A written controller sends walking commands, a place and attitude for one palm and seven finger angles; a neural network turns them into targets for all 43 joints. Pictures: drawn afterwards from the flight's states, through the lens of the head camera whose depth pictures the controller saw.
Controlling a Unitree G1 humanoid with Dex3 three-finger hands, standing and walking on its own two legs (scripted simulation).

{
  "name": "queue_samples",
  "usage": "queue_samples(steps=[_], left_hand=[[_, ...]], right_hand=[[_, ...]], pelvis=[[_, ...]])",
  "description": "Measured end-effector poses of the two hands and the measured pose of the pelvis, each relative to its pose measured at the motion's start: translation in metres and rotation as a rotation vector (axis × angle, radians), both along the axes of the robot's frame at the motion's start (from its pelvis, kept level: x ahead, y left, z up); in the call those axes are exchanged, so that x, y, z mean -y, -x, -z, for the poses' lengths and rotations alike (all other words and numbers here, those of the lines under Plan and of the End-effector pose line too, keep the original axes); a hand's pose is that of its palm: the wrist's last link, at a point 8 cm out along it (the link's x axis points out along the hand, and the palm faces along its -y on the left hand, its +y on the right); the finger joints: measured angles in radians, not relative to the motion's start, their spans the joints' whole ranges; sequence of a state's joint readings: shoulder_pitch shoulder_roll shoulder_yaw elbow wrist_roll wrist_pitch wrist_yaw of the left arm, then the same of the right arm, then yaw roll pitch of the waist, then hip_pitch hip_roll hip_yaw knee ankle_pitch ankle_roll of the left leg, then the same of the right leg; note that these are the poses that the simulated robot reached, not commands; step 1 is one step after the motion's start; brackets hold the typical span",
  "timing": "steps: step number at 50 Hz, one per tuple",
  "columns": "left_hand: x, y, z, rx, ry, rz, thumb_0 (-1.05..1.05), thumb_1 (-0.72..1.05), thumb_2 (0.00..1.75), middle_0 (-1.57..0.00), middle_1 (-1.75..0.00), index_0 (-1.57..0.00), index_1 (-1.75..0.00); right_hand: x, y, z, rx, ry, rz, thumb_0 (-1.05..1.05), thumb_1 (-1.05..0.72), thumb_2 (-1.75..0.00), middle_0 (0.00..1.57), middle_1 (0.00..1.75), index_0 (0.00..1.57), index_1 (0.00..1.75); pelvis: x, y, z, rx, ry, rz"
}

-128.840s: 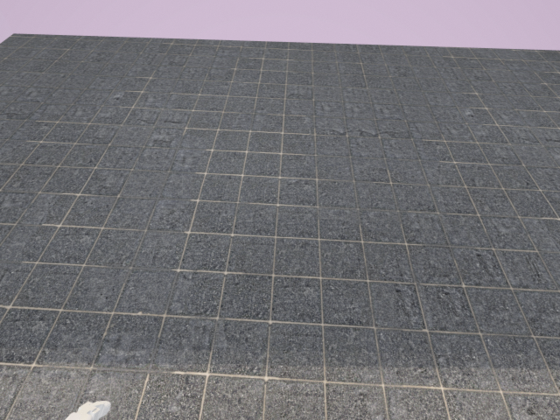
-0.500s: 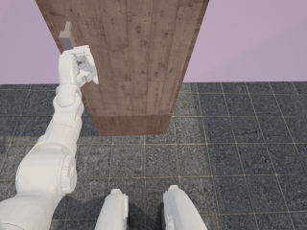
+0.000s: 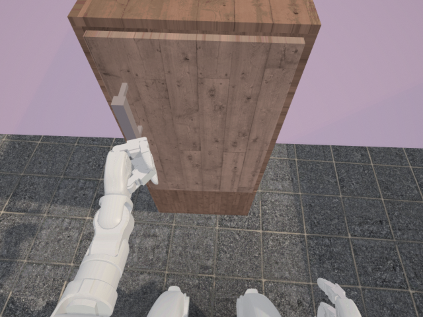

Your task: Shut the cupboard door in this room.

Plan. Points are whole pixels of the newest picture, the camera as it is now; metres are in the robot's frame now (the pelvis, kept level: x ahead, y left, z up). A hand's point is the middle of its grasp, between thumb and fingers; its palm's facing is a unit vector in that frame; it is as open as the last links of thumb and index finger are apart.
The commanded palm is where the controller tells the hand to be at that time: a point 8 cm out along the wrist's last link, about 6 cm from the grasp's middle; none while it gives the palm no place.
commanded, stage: draw the hand back to the body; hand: left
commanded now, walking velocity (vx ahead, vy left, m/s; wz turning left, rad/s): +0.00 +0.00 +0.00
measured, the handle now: (130, 118) +0.50 +0.19 +0.04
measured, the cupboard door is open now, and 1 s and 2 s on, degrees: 0 0 0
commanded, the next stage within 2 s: step back with the hand held close in 1.58 s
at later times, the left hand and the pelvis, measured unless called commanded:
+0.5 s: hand (100, 186) +0.30 +0.17 +0.13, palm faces +0.04 -1.00 -0.04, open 3.1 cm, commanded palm +0.26 +0.23 +0.13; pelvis +0.01 -0.01 +0.04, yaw +1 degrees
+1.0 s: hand out of the picture +0.23 +0.25 +0.20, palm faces +0.37 -0.86 -0.35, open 4.6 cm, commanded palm +0.19 +0.29 +0.23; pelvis +0.02 +0.01 +0.08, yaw +0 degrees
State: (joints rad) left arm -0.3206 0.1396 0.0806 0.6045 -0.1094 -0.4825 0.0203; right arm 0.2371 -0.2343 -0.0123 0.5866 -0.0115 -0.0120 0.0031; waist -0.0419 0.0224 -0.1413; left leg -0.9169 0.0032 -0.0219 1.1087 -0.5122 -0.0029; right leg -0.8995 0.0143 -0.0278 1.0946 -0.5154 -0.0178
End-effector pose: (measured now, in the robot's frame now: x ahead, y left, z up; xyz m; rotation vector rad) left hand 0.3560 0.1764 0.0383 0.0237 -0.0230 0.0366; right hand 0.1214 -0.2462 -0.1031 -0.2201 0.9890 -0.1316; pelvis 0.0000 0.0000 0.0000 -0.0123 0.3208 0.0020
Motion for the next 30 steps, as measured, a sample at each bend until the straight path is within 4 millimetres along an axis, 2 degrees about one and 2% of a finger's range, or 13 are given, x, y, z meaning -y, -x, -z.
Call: queue_samples(steps=[4,8,18,26,30], left_hand=[[-0.001,0.001,-0.006,0.019,-0.001,0.006,0.02,0.90,0.90,-1.30,-1.50,-1.30,-1.50],[-0.006,0.016,-0.028,0.040,-0.013,0.015,0.02,0.90,0.90,-1.30,-1.50,-1.30,-1.50],[-0.037,0.058,-0.065,0.014,-0.016,-0.027,0.02,0.90,0.90,-1.30,-1.50,-1.30,-1.50],[-0.048,0.083,-0.092,0.034,-0.022,0.004,0.02,0.90,0.90,-1.28,-1.47,-1.28,-1.47],[-0.055,0.097,-0.108,-0.022,-0.173,-0.061,0.02,0.90,0.90,-1.22,-1.41,-1.22,-1.40]], right_hand=[[0.001,-0.022,-0.004,0.047,0.002,-0.010,0.01,-0.91,-0.90,0.20,0.30,0.20,0.30],[-0.002,-0.032,-0.013,0.085,-0.027,0.003,0.01,-0.91,-0.90,0.20,0.30,0.20,0.30],[-0.009,-0.035,-0.041,0.137,-0.046,-0.012,0.01,-0.91,-0.90,0.20,0.30,0.20,0.30],[-0.005,-0.041,-0.061,0.226,-0.026,-0.011,0.01,-0.90,-0.90,0.20,0.30,0.20,0.30],[-0.008,-0.047,-0.074,0.254,-0.016,0.007,0.01,-0.91,-0.90,0.20,0.30,0.20,0.30]], pelvis=[[0.003,-0.003,0.000,0.005,-0.002,0.000],[0.004,-0.008,-0.008,0.036,-0.008,0.008],[0.008,-0.012,-0.032,0.122,-0.009,-0.008],[0.005,-0.011,-0.041,0.182,-0.006,-0.010],[0.003,-0.011,-0.051,0.224,-0.012,-0.005]])
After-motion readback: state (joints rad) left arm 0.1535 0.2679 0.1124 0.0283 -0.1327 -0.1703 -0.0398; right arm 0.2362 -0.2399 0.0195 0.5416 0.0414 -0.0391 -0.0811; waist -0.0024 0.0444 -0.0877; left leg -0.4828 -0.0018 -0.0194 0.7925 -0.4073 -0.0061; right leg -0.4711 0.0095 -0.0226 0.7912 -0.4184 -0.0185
